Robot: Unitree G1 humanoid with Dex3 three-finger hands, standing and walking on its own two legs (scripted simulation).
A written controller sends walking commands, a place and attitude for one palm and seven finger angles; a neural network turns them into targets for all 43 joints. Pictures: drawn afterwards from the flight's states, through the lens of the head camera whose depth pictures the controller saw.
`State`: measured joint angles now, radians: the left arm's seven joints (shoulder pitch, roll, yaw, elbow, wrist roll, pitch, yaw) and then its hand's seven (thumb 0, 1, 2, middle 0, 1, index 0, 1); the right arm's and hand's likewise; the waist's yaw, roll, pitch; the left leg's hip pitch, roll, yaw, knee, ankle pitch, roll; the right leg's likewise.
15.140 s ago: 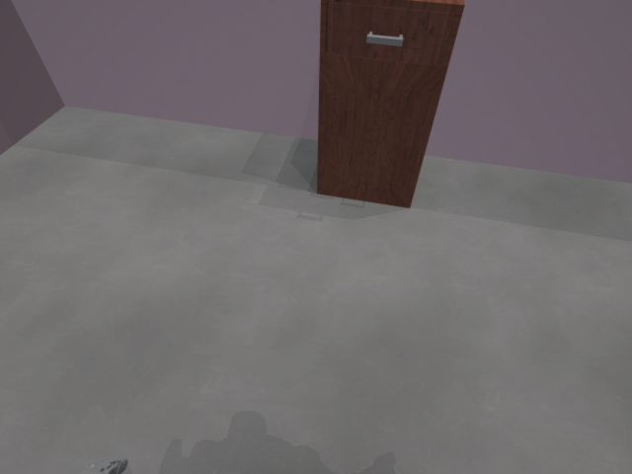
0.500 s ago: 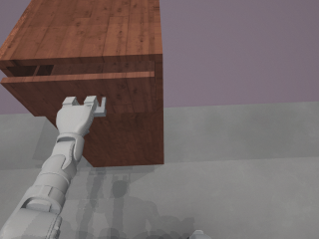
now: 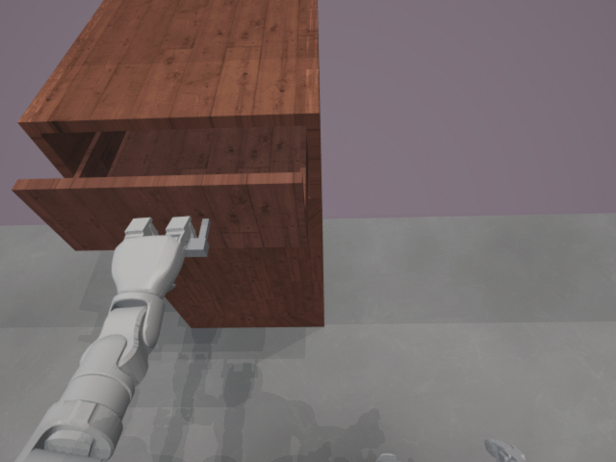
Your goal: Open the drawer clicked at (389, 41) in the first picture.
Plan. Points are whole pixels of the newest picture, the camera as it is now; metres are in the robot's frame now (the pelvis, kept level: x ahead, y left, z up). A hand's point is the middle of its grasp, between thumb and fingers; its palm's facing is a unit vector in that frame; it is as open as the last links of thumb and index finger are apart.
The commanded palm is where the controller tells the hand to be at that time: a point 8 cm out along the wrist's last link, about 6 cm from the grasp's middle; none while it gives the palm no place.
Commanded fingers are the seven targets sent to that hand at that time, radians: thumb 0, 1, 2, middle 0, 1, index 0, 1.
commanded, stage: pull the drawer open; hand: left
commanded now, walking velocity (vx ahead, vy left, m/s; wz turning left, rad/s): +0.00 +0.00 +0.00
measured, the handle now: (170, 236) +0.42 +0.23 +0.01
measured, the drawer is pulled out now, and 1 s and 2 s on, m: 0.11 0.24 0.30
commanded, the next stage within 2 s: open the thumb to release the handle in 1.82 s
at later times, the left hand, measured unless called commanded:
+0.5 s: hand (158, 313) +0.31 +0.23 -0.01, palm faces +0.00 -0.05 -1.00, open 5.5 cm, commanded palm +0.27 +0.23 +0.04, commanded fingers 0.00 0.90 0.90 -0.40 -1.35 -0.40 -1.35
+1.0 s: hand (145, 369) +0.23 +0.22 -0.01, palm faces +0.00 -0.07 -1.00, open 5.5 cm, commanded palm +0.20 +0.22 +0.04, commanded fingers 0.00 0.90 0.90 -0.40 -1.35 -0.40 -1.35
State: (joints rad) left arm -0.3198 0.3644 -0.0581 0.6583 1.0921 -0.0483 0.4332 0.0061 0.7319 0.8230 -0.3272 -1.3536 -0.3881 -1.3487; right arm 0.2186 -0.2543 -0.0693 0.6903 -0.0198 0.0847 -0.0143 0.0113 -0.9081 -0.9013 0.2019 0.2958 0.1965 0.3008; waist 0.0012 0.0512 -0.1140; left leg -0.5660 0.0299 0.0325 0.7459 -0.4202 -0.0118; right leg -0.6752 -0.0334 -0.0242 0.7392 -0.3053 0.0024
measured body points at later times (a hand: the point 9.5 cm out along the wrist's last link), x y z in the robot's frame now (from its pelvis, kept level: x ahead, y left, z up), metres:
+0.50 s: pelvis +0.00 +0.00 +0.00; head +0.05 -0.03 +0.45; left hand +0.30 +0.23 +0.05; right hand +0.15 -0.26 -0.12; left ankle -0.04 +0.13 -0.71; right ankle +0.03 -0.12 -0.71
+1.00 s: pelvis +0.00 -0.01 +0.00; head +0.04 -0.04 +0.45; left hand +0.23 +0.22 +0.05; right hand +0.20 -0.23 -0.11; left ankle -0.04 +0.13 -0.71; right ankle +0.03 -0.12 -0.71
